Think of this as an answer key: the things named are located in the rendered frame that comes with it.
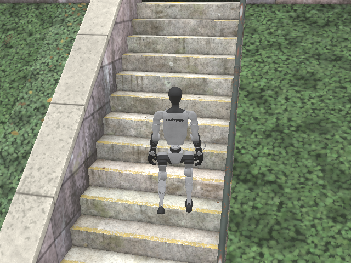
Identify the right robot upper arm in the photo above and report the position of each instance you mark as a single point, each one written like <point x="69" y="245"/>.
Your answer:
<point x="194" y="125"/>

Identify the robot right foot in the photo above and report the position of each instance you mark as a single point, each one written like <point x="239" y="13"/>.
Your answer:
<point x="189" y="207"/>

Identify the robot right thigh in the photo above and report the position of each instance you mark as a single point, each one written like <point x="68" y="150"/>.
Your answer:
<point x="188" y="159"/>

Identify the robot right hand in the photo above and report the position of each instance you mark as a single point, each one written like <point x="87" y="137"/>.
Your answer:
<point x="200" y="158"/>

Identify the right robot forearm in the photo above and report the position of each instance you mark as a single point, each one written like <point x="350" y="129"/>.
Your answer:
<point x="197" y="145"/>

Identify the left robot upper arm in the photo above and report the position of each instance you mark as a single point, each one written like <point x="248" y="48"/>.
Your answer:
<point x="156" y="125"/>

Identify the left robot forearm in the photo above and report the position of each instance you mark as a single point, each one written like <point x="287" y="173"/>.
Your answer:
<point x="153" y="146"/>

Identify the robot left hand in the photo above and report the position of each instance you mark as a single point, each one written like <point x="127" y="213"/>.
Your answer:
<point x="150" y="157"/>

